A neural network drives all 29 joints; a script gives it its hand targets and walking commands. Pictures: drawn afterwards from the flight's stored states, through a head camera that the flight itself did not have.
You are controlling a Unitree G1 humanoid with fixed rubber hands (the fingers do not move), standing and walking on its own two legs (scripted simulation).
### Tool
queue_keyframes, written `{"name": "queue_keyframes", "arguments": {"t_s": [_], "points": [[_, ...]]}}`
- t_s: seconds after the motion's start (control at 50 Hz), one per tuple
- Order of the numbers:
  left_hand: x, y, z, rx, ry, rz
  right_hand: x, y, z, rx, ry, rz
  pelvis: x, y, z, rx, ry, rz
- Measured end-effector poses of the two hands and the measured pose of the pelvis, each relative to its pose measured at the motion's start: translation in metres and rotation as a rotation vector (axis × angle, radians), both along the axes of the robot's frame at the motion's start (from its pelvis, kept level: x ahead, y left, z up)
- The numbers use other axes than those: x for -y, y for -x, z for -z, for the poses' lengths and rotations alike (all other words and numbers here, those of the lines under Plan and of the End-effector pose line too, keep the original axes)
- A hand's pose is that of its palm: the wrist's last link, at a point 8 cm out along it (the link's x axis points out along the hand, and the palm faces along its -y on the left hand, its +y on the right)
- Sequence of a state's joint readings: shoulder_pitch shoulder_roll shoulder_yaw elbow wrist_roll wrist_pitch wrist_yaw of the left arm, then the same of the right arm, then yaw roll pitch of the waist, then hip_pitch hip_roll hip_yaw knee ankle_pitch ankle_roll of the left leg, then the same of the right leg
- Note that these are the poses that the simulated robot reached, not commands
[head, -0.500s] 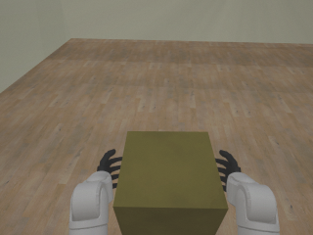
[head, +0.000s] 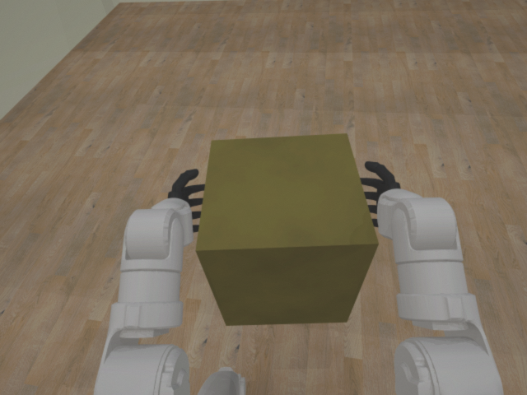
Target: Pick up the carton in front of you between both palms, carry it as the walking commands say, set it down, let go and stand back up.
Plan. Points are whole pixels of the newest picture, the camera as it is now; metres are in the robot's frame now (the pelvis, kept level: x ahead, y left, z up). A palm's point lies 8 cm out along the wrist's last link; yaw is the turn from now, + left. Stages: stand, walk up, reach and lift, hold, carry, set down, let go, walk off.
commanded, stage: carry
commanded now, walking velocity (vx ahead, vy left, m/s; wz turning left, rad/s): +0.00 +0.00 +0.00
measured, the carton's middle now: (282, 235) +0.38 +0.00 +0.02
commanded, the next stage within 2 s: none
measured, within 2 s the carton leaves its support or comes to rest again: neither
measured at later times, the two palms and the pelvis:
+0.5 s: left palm (199, 120) +0.59 +0.16 +0.09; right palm (358, 115) +0.59 -0.14 +0.09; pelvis +0.23 +0.01 +0.00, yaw +0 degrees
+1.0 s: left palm (216, 129) +0.58 +0.13 +0.08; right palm (374, 123) +0.58 -0.17 +0.07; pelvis +0.27 -0.02 -0.01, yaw +0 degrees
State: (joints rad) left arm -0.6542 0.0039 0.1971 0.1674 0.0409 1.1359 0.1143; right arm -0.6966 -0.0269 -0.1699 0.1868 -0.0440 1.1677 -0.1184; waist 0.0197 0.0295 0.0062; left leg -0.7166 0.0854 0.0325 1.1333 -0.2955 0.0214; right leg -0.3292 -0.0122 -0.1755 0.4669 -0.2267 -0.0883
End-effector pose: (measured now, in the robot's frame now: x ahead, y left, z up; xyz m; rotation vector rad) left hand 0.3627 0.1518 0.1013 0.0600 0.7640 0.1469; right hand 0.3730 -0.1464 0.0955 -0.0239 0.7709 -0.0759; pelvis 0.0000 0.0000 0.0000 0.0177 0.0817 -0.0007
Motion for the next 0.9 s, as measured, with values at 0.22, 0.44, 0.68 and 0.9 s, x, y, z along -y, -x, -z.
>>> {"name": "queue_keyframes", "arguments": {"t_s": [0.22,0.44,0.68,0.9], "points": [[-0.011,-0.161,0.000,0.067,0.057,0.023,-0.010,-0.147,-0.009,0.066,0.008,0.068,-0.022,-0.146,0.019,0.005,0.020,0.019],[-0.012,-0.220,0.023,0.030,0.124,-0.012,-0.012,-0.197,0.014,0.030,-0.026,0.134,-0.019,-0.213,-0.001,-0.026,0.033,0.019],[0.012,-0.254,-0.014,0.087,0.051,-0.014,0.011,-0.241,-0.015,0.084,-0.024,0.081,0.005,-0.263,0.005,-0.001,0.017,-0.002],[0.022,-0.236,0.010,0.014,0.035,-0.003,0.022,-0.225,0.005,0.013,0.018,0.055,0.017,-0.278,0.007,0.035,0.010,0.004]]}}
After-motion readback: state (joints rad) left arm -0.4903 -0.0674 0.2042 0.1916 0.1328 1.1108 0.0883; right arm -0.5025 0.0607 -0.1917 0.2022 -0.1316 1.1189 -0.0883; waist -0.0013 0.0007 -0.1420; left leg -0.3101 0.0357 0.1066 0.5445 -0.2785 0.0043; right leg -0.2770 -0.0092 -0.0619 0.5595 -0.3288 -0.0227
